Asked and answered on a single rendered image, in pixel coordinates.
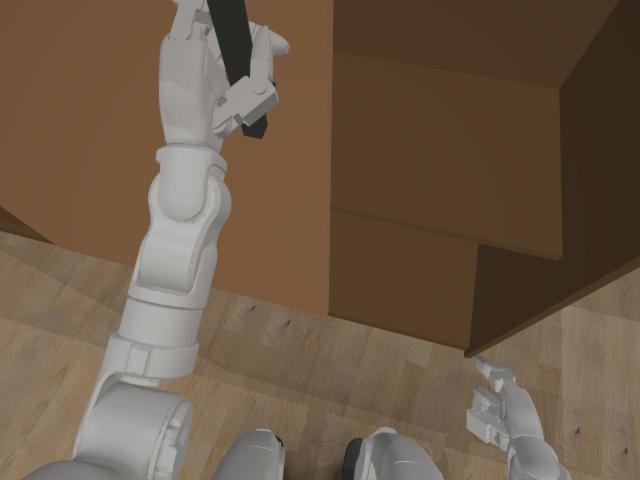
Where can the wardrobe door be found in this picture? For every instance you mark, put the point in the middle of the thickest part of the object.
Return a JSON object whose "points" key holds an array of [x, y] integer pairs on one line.
{"points": [[80, 125], [8, 217]]}

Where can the handle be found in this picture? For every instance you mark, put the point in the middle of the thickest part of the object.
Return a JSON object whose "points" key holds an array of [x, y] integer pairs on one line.
{"points": [[231, 26]]}

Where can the robot left hand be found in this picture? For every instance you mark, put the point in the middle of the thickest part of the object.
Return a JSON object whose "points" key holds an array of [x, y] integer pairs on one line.
{"points": [[192, 79]]}

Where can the robot right hand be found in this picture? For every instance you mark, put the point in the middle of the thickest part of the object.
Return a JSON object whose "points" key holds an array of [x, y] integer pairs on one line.
{"points": [[500, 420]]}

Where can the robot left upper arm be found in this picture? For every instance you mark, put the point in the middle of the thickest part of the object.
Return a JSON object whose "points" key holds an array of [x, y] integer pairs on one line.
{"points": [[133, 433]]}

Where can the robot left thigh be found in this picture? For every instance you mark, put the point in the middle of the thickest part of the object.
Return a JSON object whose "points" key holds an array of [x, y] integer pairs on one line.
{"points": [[254, 455]]}

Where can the right robot forearm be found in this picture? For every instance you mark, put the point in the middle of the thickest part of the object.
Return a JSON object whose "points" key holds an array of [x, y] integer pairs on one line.
{"points": [[530, 458]]}

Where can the right robot foot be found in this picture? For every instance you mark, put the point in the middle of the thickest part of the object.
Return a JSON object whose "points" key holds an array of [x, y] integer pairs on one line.
{"points": [[351, 456]]}

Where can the left robot forearm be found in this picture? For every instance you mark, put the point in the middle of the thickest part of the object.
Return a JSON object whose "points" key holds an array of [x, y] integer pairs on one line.
{"points": [[189, 203]]}

